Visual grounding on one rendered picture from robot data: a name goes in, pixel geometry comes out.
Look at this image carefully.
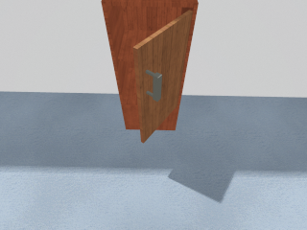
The cupboard door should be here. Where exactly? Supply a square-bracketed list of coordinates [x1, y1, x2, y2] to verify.
[132, 10, 193, 144]

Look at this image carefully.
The handle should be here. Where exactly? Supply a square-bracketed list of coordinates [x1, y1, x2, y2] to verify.
[145, 69, 162, 102]

